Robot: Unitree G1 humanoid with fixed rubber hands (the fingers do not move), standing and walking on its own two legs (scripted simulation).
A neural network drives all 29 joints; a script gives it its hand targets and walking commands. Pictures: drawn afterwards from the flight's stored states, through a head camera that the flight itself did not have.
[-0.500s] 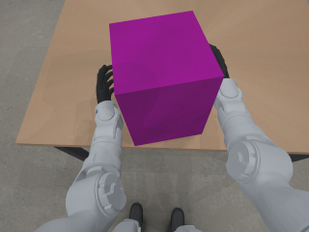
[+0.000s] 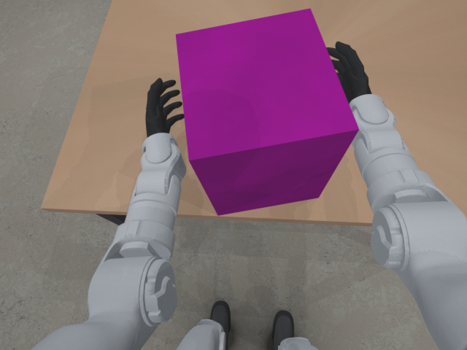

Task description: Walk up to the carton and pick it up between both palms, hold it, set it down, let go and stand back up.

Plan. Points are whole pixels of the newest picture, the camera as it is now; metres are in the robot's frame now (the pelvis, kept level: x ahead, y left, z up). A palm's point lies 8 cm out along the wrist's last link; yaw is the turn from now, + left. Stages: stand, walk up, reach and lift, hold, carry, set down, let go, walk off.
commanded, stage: set down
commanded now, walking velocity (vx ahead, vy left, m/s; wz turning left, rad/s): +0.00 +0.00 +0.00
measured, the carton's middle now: (257, 127) +0.46 +0.04 +0.02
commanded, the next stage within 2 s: none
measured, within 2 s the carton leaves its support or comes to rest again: neither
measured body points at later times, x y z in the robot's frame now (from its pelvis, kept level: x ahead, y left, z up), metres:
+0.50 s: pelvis -0.01 +0.00 -0.01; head +0.15 -0.01 +0.41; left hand +0.43 +0.21 +0.02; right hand +0.53 -0.14 +0.03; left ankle +0.02 +0.14 -0.72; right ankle +0.02 -0.08 -0.72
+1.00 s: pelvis -0.01 -0.01 +0.00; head +0.13 -0.01 +0.43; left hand +0.41 +0.20 +0.04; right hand +0.51 -0.17 +0.05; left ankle +0.02 +0.14 -0.72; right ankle +0.02 -0.08 -0.72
